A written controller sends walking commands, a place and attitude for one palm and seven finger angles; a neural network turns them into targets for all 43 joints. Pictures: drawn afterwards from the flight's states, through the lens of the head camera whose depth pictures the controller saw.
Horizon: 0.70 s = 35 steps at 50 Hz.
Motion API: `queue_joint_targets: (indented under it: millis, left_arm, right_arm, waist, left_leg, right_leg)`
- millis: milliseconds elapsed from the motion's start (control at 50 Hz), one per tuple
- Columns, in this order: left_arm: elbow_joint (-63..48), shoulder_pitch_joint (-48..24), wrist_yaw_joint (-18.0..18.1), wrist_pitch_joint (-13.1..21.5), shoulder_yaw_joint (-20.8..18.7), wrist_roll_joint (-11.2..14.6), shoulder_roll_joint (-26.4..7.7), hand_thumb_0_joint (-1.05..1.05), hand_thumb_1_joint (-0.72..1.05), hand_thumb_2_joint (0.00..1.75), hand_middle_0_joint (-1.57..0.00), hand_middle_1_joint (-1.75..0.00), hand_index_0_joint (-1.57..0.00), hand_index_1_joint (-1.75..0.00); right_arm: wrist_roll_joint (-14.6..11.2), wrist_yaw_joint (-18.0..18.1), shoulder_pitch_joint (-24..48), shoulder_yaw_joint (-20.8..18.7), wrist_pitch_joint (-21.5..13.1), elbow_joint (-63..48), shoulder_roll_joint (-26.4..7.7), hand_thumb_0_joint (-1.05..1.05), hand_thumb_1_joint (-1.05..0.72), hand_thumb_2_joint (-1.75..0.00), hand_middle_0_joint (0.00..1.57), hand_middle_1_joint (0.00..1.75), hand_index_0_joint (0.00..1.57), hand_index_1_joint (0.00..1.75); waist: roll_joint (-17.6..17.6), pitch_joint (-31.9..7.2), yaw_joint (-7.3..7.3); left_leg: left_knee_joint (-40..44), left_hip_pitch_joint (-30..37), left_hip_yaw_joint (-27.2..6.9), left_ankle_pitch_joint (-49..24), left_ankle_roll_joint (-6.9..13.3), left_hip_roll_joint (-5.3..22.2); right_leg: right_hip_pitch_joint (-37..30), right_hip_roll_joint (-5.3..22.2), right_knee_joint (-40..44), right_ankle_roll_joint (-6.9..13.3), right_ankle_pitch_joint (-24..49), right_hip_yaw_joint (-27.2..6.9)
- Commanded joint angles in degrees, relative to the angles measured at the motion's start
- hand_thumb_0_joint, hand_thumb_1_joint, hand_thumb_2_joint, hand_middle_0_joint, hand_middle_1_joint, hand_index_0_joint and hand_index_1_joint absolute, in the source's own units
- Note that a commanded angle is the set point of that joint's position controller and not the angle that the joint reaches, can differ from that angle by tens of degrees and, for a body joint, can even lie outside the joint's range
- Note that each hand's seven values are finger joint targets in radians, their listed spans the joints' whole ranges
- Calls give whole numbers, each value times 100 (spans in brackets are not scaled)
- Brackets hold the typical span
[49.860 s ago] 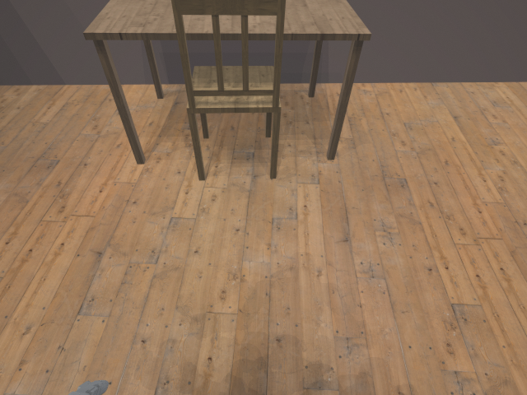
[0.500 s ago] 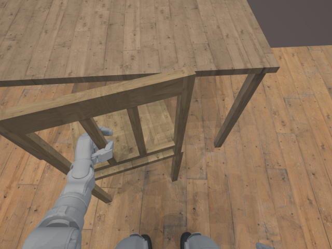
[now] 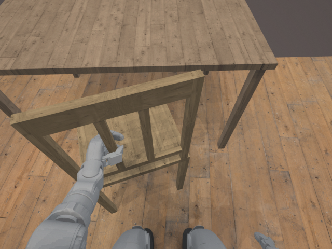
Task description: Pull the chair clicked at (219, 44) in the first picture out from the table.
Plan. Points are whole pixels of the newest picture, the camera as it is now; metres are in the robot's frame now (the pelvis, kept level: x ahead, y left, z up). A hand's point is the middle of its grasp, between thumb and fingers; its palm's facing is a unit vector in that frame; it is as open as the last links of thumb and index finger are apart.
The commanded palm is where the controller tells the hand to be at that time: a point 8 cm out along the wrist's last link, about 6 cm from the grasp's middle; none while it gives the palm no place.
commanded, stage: step backward, pulling the chair out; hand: left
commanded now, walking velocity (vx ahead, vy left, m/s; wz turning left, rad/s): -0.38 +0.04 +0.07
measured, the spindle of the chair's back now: (112, 147) +0.38 +0.17 -0.06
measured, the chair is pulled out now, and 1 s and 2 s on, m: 0.18 0.25 0.26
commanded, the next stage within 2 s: none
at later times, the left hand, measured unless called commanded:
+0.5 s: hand (115, 164) +0.33 +0.15 -0.05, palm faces -0.01 -0.98 -0.19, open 5.6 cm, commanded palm +0.32 +0.20 -0.05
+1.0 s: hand (114, 178) +0.29 +0.15 -0.05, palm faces +0.02 -0.98 -0.20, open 5.6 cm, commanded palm +0.28 +0.20 -0.05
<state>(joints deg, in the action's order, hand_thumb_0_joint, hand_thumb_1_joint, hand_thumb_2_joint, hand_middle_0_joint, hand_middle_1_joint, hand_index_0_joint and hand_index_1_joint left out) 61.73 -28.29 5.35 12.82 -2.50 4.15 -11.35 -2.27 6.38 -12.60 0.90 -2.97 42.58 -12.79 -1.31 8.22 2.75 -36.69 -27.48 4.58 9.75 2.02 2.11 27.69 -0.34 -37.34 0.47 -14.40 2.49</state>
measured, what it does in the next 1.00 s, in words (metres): steps on the spot: left foot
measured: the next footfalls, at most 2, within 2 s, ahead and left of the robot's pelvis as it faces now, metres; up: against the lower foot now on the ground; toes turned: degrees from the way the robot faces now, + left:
left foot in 0.34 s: -0.06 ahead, +0.18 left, +0.00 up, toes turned +5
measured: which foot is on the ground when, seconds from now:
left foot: down 0.00-0.08, up 0.10-0.32, down 0.34-1.00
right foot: down 0.00-1.00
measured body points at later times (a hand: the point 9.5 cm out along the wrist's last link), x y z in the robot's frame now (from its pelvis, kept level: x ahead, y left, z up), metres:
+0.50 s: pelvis -0.04 +0.02 +0.00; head +0.05 +0.02 +0.44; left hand +0.32 +0.20 -0.04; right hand +0.05 -0.25 -0.13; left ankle -0.10 +0.17 -0.72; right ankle +0.11 -0.11 -0.71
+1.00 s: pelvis -0.08 +0.02 +0.00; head +0.00 +0.01 +0.44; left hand +0.28 +0.20 -0.04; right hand +0.00 -0.26 -0.13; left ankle -0.10 +0.18 -0.72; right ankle +0.08 -0.11 -0.72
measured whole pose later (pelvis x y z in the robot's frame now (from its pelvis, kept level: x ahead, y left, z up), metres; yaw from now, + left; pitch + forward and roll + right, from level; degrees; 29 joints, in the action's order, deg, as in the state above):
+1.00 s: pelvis -0.08 +0.02 +0.00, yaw +3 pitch +3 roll +3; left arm 61.1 -31.5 5.8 12.2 -2.2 1.4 -9.7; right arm -1.8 6.0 -12.7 -1.6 -1.2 44.4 -15.5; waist 1.8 8.0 4.7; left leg -37.0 -19.1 1.6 20.0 -3.3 2.0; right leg 32.4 5.6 -32.0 -1.1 -2.4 1.0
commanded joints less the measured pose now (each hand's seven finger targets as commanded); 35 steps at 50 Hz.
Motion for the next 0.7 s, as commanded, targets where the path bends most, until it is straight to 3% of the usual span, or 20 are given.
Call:
queue_joint_targets:
  millis: [0, 40, 60, 80, 120, 140, 160, 240, 280, 320, 340, 360, 400, 460, 520, 540, 560, 600, 640, 680]
  left_arm:
    - [-1130, -1853, 143, 382, -122, -267, -1122, 0, 90, 90, -50, -145, -50, -145]
    - [-994, -1673, 221, 375, -273, -319, -1401, 0, 90, 90, -50, -145, -50, -145]
    - [-813, -1609, 262, 293, -219, -338, -1342, 0, 90, 90, -50, -145, -50, -145]
    - [-777, -1609, 265, 221, -186, -377, -1250, 0, 90, 90, -50, -145, -50, -145]
    - [-843, -1623, 230, 178, -333, -369, -1322, 0, 90, 90, -50, -145, -50, -145]
    - [-920, -1753, 233, 238, -390, -357, -1325, 0, 90, 90, -50, -145, -50, -145]
    - [-973, -1744, 232, 284, -340, -343, -1236, 0, 90, 90, -50, -145, -50, -145]
    - [-943, -1463, 212, 213, -222, -282, -1018, 0, 90, 90, -50, -145, -50, -145]
    - [-1088, -1592, 152, 201, -43, -296, -838, 0, 90, 90, -50, -145, -50, -145]
    - [-1220, -1763, 112, 182, 78, -299, -635, 0, 90, 90, -50, -145, -50, -145]
    - [-1362, -1920, 60, 168, 137, -335, -493, 0, 90, 90, -50, -145, -50, -145]
    - [-1813, -2361, -15, 240, 302, -380, -410, 0, 90, 90, -50, -145, -50, -145]
    - [-1877, -2371, -33, 301, 277, -456, -389, 0, 90, 90, -50, -145, -50, -145]
    - [-1778, -1987, -31, 279, 132, -426, -453, 0, 90, 90, -50, -145, -50, -145]
    - [-1425, -1808, -39, 224, 63, -381, -613, 0, 90, 90, -50, -145, -50, -145]
    - [-1385, -1837, -29, 209, -18, -401, -774, 0, 90, 90, -50, -145, -50, -145]
    - [-1226, -1735, -22, 167, -69, -419, -837, 0, 90, 90, -50, -145, -50, -145]
    - [-1259, -1676, -13, 158, -116, -437, -903, 0, 90, 90, -50, -145, -50, -145]
    - [-1373, -1522, 12, 179, -75, -411, -841, 0, 90, 90, -50, -145, -50, -145]
    - [-1567, -1564, 22, 237, 31, -446, -613, 0, 90, 90, -50, -145, -50, -145]
  right_arm:
    - [-16, 97, -181, -368, -303, -485, -982, 0, -90, -90, 20, 30, 20, 30]
    - [-31, 78, -284, -422, -302, -407, -979, 0, -90, -90, 20, 30, 20, 30]
    - [-13, 30, -162, -438, -266, -333, -970, 0, -90, -90, 20, 30, 20, 30]
    - [44, -17, -35, -416, -252, -342, -929, 0, -90, -90, 20, 30, 20, 30]
    - [48, -97, -123, -347, -247, -262, -960, 0, -90, -90, 20, 30, 20, 30]
    - [43, -105, -124, -303, -257, -196, -902, 0, -90, -90, 20, 30, 20, 30]
    - [20, -94, -92, -273, -291, -189, -878, 0, -90, -90, 20, 30, 20, 30]
    - [27, -4, -372, -234, -348, -58, -940, 0, -90, -90, 20, 30, 20, 30]
    - [26, 52, -523, -304, -352, -56, -1010, 0, -90, -90, 20, 30, 20, 30]
    - [42, 95, -421, -446, -260, -293, -1197, 0, -90, -90, 20, 30, 20, 30]
    - [27, 58, -579, -483, -208, -289, -1105, 0, -90, -90, 20, 30, 20, 30]
    - [110, 21, -428, -469, -156, -453, -964, 0, -90, -90, 20, 30, 20, 30]
    - [149, -28, -327, -495, -44, -553, -973, 0, -90, -90, 20, 30, 20, 30]
    - [99, -89, -413, -549, 82, -659, -970, 0, -90, -90, 20, 30, 20, 30]
    - [54, -62, -606, -574, 160, -476, -955, 0, -90, -90, 20, 30, 20, 30]
    - [53, -44, -571, -519, 146, -426, -918, 0, -90, -90, 20, 30, 20, 30]
    - [38, -17, -589, -484, 117, -373, -870, 0, -90, -90, 20, 30, 20, 30]
    - [30, -6, -511, -418, 95, -357, -864, 0, -90, -90, 20, 30, 20, 30]
    - [78, 22, -451, -358, 81, -397, -912, 0, -90, -90, 20, 30, 20, 30]
    - [114, 30, -187, -393, 98, -625, -1013, 0, -90, -90, 20, 30, 20, 30]
  waist:
    - [-62, -2119, -66]
    - [967, -2196, -75]
    - [1184, -2151, -192]
    - [994, -2147, -263]
    - [806, -2297, -174]
    - [786, -2413, -104]
    - [845, -2441, -92]
    - [987, -2391, -145]
    - [667, -2582, -50]
    - [-375, -2496, -82]
    - [-266, -2774, -48]
    - [-839, -2824, 36]
    - [-1122, -2653, 55]
    - [-526, -2629, 17]
    - [618, -2736, 97]
    - [796, -2737, 78]
    - [1088, -2797, 53]
    - [1004, -2816, 0]
    - [150, -2666, -21]
    - [-954, -2306, -103]
  left_leg:
    - [762, -102, -1118, 1851, 148, 819]
    - [-1028, 466, -578, 2075, -300, -67]
    - [-2268, 625, -634, 2011, -388, -252]
    - [-3002, 393, -848, 2148, -412, -248]
    - [-2923, 71, -1048, 1965, -412, -166]
    - [-2594, 222, -996, 1905, -428, -105]
    - [-2193, 422, -916, 2023, -411, -135]
    - [193, 872, -450, 1759, -381, -175]
    - [1544, 1172, -468, 612, -313, 129]
    - [1347, 1332, -1313, -1438, 34, 1000]
    - [1039, 1815, -1050, -2439, 2, 1131]
    - [901, 1879, -920, -2937, -67, 1122]
    - [604, 1632, -875, -3493, -194, 1172]
    - [124, 1149, -767, -2723, -275, 1133]
    - [-442, 723, -559, 323, -505, 445]
    - [-417, 691, -476, 1491, -540, 228]
    - [-338, 667, -472, 1968, -487, 132]
    - [50, 851, -371, 1974, -369, 97]
    - [1181, 869, -539, 1557, -185, 345]
    - [1418, 132, -995, 490, 32, 948]
  right_leg:
    - [-1437, 740, 633, 231, -759, -1088]
    - [-514, 1890, 2173, 692, -1829, -2453]
    - [-203, 2359, 2661, 915, -2227, -2700]
    - [-208, 2503, 2738, 1042, -2251, -2668]
    - [-919, 2407, 2212, 975, -1081, -2239]
    - [-1126, 2200, 1889, 830, -315, -1705]
    - [-1161, 2065, 1759, 715, 167, -1476]
    - [-1623, 1730, 1572, 395, 789, -1106]
    - [-1882, 1453, 837, 168, 1377, -886]
    - [-1522, 681, -10, -117, 2041, -297]
    - [-1469, 553, -85, -133, 2418, -205]
    - [-1536, 690, -273, -100, 2665, -189]
    - [-1533, 663, -410, -7, 2337, -178]
    - [-2047, 749, -106, 195, 2932, -313]
    - [-2096, 1535, 574, 538, 3699, -1054]
    - [-2036, 1727, 870, 565, 3513, -1172]
    - [-1995, 1790, 1090, 517, 2890, -1184]
    - [-1718, 1656, 1368, 296, 1315, -985]
    - [-1583, 1138, 1036, -32, 489, -555]
    - [-1715, 571, -212, -148, 558, -157]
